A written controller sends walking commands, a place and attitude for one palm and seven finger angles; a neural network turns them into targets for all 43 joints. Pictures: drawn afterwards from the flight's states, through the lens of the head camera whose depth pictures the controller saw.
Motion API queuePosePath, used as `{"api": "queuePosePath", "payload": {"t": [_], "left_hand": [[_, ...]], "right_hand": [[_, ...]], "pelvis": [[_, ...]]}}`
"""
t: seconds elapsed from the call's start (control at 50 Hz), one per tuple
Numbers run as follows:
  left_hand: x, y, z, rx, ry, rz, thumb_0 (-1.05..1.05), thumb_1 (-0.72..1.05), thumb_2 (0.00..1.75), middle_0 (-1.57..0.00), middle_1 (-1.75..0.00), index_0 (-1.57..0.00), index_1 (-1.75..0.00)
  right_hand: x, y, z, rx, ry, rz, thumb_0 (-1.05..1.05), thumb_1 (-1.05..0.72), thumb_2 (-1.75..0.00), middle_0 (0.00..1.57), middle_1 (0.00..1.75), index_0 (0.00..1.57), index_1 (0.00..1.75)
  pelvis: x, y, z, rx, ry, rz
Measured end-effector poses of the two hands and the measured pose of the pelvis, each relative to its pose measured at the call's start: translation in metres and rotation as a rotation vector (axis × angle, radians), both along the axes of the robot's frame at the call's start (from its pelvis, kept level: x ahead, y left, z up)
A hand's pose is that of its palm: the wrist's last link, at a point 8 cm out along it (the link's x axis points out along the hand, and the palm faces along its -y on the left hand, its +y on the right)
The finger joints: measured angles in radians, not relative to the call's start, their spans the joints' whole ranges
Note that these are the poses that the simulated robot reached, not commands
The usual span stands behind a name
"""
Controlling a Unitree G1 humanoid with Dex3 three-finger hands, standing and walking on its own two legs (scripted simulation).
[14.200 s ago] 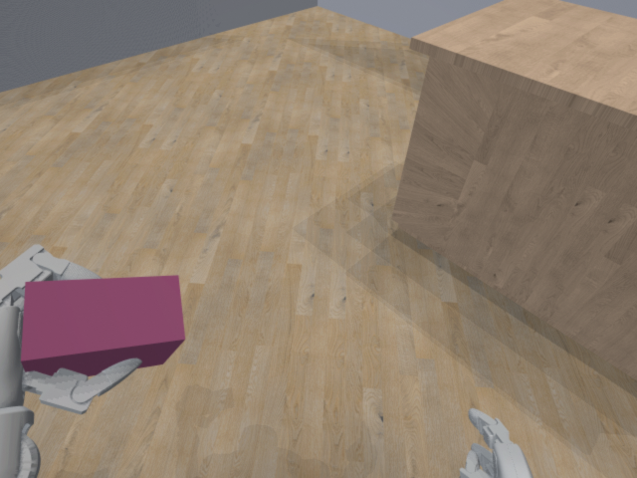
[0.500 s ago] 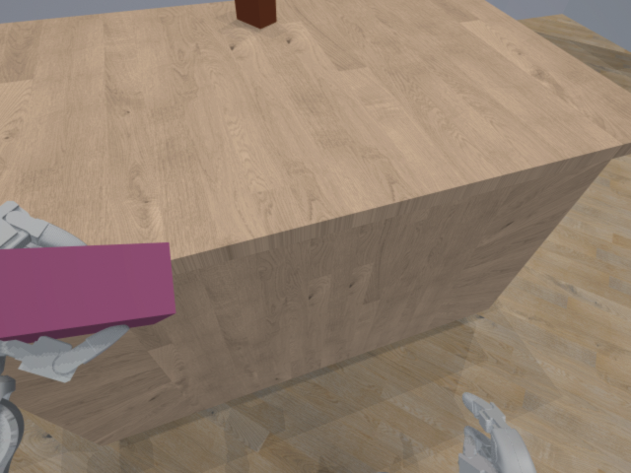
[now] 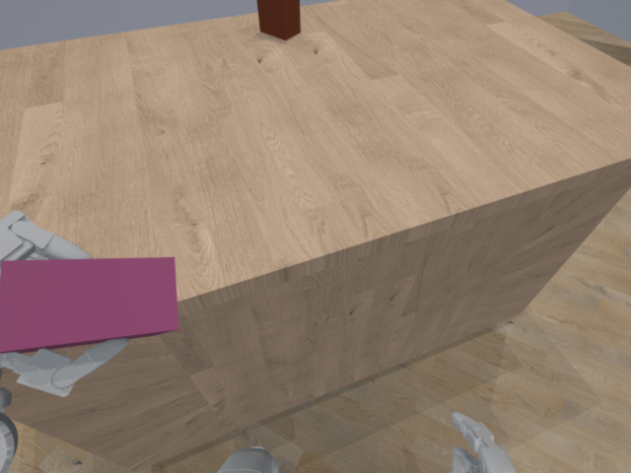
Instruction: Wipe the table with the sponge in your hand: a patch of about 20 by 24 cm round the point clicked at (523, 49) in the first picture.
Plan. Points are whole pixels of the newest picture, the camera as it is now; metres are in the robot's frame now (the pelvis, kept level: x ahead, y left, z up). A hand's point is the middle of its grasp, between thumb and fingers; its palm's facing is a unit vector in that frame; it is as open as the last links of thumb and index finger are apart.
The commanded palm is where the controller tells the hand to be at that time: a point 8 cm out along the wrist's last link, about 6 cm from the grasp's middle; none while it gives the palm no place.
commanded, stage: shuffle to correct the standing spot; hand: left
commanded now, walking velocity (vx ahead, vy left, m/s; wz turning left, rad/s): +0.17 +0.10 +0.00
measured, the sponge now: (116, 304) +0.23 +0.20 +0.17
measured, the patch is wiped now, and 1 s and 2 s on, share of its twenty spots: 0.00 0.00 0.00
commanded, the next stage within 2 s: come to a stop and stand still in 0.08 s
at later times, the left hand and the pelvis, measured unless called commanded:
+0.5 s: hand (31, 247) +0.27 +0.28 +0.20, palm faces +0.41 -0.80 -0.43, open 10.2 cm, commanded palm +0.22 +0.31 +0.20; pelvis +0.05 +0.03 +0.02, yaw -1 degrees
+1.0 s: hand (21, 265) +0.26 +0.29 +0.19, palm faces +0.41 -0.84 -0.36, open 10.2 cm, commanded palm +0.21 +0.32 +0.20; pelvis +0.04 +0.05 +0.02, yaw -1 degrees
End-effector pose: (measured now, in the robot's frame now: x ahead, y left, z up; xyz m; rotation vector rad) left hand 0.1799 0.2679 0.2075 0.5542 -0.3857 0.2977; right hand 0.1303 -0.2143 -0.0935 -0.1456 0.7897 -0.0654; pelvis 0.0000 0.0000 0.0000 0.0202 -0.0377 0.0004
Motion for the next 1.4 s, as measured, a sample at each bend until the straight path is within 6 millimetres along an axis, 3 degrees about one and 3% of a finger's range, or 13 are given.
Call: {"api": "queuePosePath", "payload": {"t": [0.12, 0.24, 0.36, 0.48, 0.58, 0.7, 0.9, 1.14, 1.2, 1.26, 1.4], "left_hand": [[0.008, 0.036, 0.011, 0.012, -0.007, 0.056, -0.01, -0.5, 1.01, -0.74, -1.35, -0.74, -1.35], [0.036, 0.067, -0.007, -0.042, -0.026, 0.071, -0.01, -0.5, 1.01, -0.74, -1.35, -0.74, -1.35], [0.046, 0.048, -0.001, -0.065, 0.006, 0.007, -0.01, -0.5, 1.01, -0.74, -1.35, -0.74, -1.35], [0.046, 0.044, 0.01, -0.021, 0.017, 0.044, -0.01, -0.5, 1.01, -0.74, -1.35, -0.74, -1.35], [0.055, 0.051, 0.0, -0.097, 0.049, 0.108, -0.01, -0.5, 1.01, -0.74, -1.35, -0.74, -1.35], [0.06, 0.051, -0.011, -0.136, 0.064, 0.064, -0.01, -0.5, 1.01, -0.74, -1.35, -0.74, -1.35], [0.045, 0.057, -0.001, -0.108, 0.065, 0.051, -0.01, -0.5, 1.01, -0.73, -1.35, -0.74, -1.35], [0.04, 0.067, -0.016, -0.186, 0.112, 0.085, -0.01, -0.5, 1.01, -0.73, -1.35, -0.74, -1.35], [0.055, 0.091, 0.011, -0.021, 0.005, 0.07, -0.01, -0.51, 1.01, -0.74, -1.35, -0.74, -1.35], [0.065, 0.11, 0.012, -0.064, -0.028, 0.096, -0.01, -0.5, 1.01, -0.73, -1.35, -0.74, -1.35], [0.059, 0.089, -0.016, -0.128, 0.098, -0.041, -0.01, -0.5, 1.01, -0.73, -1.35, -0.74, -1.35]], "right_hand": [[0.016, 0.013, 0.013, -0.052, 0.056, 0.028, 0.01, -0.91, -0.9, 0.2, 0.3, 0.2, 0.3], [0.054, 0.026, 0.018, -0.082, -0.064, -0.027, 0.01, -0.91, -0.9, 0.2, 0.3, 0.2, 0.3], [0.076, 0.046, 0.038, -0.041, -0.127, 0.009, 0.01, -0.91, -0.9, 0.2, 0.3, 0.2, 0.3], [0.089, 0.043, 0.033, -0.019, -0.123, 0.042, 0.01, -0.91, -0.9, 0.2, 0.3, 0.2, 0.3], [0.089, 0.031, 0.035, -0.053, -0.073, 0.034, 0.01, -0.91, -0.9, 0.2, 0.3, 0.2, 0.3], [0.088, 0.022, 0.041, -0.12, -0.062, -0.01, 0.01, -0.91, -0.9, 0.2, 0.3, 0.2, 0.3], [0.082, 0.032, 0.052, -0.108, -0.106, -0.009, 0.01, -0.91, -0.9, 0.2, 0.3, 0.2, 0.3], [0.06, 0.04, 0.046, -0.107, -0.04, -0.009, 0.01, -0.91, -0.9, 0.2, 0.3, 0.2, 0.3], [0.055, 0.044, 0.044, -0.126, -0.022, 0.04, 0.01, -0.91, -0.9, 0.2, 0.3, 0.2, 0.3], [0.052, 0.048, 0.044, -0.096, -0.039, 0.033, 0.01, -0.91, -0.9, 0.2, 0.3, 0.2, 0.3], [0.052, 0.062, 0.05, -0.096, -0.085, -0.034, 0.01, -0.91, -0.9, 0.2, 0.3, 0.2, 0.3]], "pelvis": [[0.018, 0.022, 0.014, 0.02, 0.019, -0.007], [0.029, 0.045, 0.001, 0.018, 0.004, -0.009], [0.039, 0.042, 0.011, 0.008, 0.018, -0.01], [0.051, 0.033, 0.013, -0.02, 0.025, -0.015], [0.057, 0.034, 0.021, -0.004, 0.036, -0.021], [0.057, 0.041, 0.019, -0.015, 0.026, -0.02], [0.046, 0.043, 0.023, -0.027, 0.037, -0.025], [0.043, 0.052, 0.027, -0.039, 0.033, -0.012], [0.035, 0.051, 0.025, -0.049, 0.042, -0.005], [0.032, 0.059, 0.024, -0.049, 0.038, -0.033], [0.044, 0.085, 0.024, -0.04, 0.035, -0.052]]}}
